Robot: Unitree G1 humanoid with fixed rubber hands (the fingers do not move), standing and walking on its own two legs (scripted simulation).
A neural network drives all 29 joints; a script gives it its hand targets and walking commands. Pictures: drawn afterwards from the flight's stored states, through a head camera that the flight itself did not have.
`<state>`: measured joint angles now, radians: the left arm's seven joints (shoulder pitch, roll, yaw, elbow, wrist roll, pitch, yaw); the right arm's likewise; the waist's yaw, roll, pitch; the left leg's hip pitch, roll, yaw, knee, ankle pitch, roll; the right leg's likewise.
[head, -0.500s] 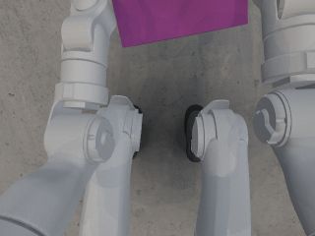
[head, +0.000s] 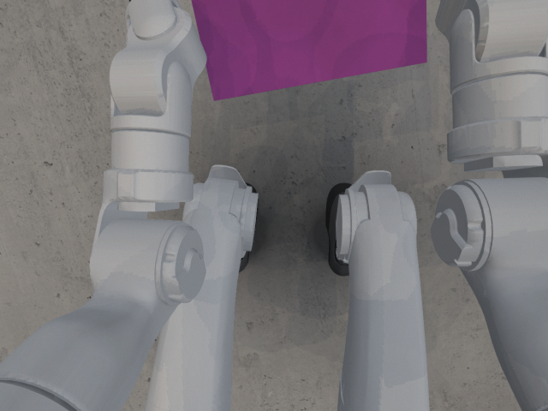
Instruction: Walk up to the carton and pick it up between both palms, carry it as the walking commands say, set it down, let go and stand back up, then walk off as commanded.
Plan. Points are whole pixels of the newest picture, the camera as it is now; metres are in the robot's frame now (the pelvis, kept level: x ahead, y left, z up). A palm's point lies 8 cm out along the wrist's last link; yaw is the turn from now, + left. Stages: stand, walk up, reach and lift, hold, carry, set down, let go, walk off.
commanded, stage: reach and lift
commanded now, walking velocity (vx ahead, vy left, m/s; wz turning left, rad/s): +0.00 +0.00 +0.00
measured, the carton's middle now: (301, 5) +0.55 +0.00 -0.18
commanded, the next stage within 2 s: none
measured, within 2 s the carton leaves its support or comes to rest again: neither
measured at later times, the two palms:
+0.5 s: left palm out of the picture +0.50 +0.15 -0.02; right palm out of the picture +0.54 -0.15 -0.03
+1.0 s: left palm out of the picture +0.48 +0.14 +0.04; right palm out of the picture +0.52 -0.15 +0.04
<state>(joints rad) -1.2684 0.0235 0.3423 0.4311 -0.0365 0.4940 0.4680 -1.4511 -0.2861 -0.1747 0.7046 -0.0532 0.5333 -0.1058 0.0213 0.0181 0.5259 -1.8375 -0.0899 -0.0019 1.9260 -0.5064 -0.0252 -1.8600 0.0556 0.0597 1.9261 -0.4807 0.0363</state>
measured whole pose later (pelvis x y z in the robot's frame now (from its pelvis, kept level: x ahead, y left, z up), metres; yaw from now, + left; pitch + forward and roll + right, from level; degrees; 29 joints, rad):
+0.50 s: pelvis -0.01 -0.01 +0.04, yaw -1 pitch +19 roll +2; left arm -1.22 0.02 0.36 0.44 -0.02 0.52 0.44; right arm -1.39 -0.26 -0.16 0.72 -0.01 0.53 -0.14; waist 0.04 0.02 0.53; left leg -1.64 -0.08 0.00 1.78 -0.47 -0.03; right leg -1.68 0.06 0.07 1.79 -0.44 0.03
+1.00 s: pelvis -0.01 -0.01 +0.10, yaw -1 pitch +14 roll +2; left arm -1.12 0.00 0.32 0.41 0.00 0.53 0.44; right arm -1.28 -0.22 -0.17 0.69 -0.01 0.53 -0.15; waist 0.04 -0.01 0.52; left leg -1.41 -0.07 -0.02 1.61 -0.45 -0.03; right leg -1.44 0.07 0.06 1.61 -0.42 0.02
